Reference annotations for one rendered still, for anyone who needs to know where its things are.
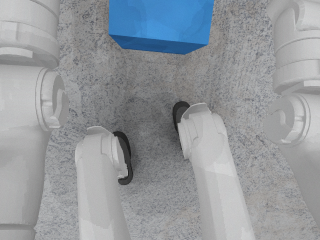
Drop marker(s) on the left robot forearm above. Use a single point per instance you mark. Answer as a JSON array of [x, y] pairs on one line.
[[28, 33]]

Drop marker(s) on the carton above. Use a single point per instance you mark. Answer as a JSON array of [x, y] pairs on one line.
[[165, 26]]

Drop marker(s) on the left robot thigh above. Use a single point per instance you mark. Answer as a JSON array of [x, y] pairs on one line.
[[100, 212]]

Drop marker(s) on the right robot foot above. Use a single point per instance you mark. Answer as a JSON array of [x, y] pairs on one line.
[[178, 110]]

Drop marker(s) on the robot right upper arm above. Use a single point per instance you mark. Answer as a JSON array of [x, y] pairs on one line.
[[293, 123]]

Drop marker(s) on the right robot forearm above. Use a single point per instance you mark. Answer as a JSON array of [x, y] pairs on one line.
[[296, 37]]

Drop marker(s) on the robot left upper arm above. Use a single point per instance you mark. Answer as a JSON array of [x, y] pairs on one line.
[[33, 102]]

